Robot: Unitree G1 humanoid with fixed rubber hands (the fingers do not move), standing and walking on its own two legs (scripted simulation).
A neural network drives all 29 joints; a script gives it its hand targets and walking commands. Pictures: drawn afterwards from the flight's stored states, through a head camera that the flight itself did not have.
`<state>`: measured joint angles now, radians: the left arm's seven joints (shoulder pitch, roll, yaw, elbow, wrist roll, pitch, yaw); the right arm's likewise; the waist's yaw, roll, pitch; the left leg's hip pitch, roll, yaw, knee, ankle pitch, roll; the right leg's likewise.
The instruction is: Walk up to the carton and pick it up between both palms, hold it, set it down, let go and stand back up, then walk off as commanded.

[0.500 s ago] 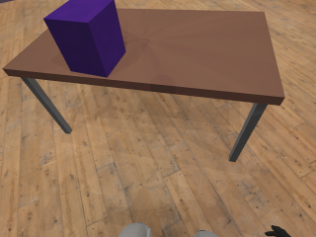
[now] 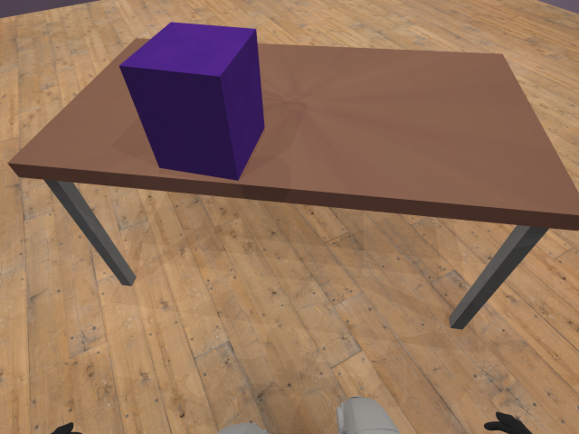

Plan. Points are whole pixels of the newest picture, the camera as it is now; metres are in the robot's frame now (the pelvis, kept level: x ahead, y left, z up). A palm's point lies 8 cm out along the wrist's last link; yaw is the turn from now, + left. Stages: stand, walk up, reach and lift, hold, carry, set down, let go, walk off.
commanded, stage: walk up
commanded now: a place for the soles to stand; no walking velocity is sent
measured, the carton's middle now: (204, 102) +0.77 +0.21 +0.04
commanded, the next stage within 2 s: none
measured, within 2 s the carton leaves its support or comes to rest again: neither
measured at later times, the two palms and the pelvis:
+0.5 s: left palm out of the picture +0.10 +0.46 -0.09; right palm out of the picture +0.13 -0.20 -0.12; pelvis +0.05 +0.12 -0.02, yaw -1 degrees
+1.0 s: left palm (4, 352) +0.26 +0.46 -0.08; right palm (426, 417) +0.17 -0.18 -0.09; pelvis +0.11 +0.15 +0.00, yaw -6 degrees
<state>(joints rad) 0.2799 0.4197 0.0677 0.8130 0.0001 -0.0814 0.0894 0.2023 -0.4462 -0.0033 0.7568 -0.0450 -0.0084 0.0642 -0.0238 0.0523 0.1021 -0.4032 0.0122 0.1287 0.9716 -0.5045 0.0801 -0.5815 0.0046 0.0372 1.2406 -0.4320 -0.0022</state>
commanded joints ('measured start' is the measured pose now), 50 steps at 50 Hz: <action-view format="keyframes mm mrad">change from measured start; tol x32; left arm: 1 19 255 49 11 -9 -11 9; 7 483 376 135 86 0 -24 61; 25 -155 196 22 -110 9 -8 20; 39 231 334 90 32 11 -33 -34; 50 -146 209 31 -29 9 27 -46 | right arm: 1 92 -235 -156 -87 -12 -2 -28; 9 -104 -245 -145 -187 -11 43 -32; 23 443 -291 -203 59 26 31 0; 28 28 -311 -178 -88 -1 -13 -45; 50 152 -202 -123 30 43 -33 -81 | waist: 1 -70 124 29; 7 211 -332 -253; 20 -46 -216 -114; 23 -206 333 -66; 50 -33 -123 -130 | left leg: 1 125 251 -337 -553 249 44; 6 -279 164 -113 80 709 -83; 9 -545 63 -287 490 -117 -149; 22 408 25 -109 -190 -98 -44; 25 64 392 -1001 -914 -669 32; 37 159 247 -200 -121 981 58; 40 -314 26 -152 344 -61 -65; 50 188 114 -233 -373 60 -3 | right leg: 1 -83 -48 -114 -191 -83 -20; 6 610 -61 -29 -619 150 -136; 8 660 -488 813 -859 -55 -407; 20 -53 -274 295 -714 -357 -227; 24 -544 105 58 269 -210 -51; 37 232 43 -124 -564 211 -76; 39 633 -211 519 -579 685 -321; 50 -72 -77 253 -467 193 -117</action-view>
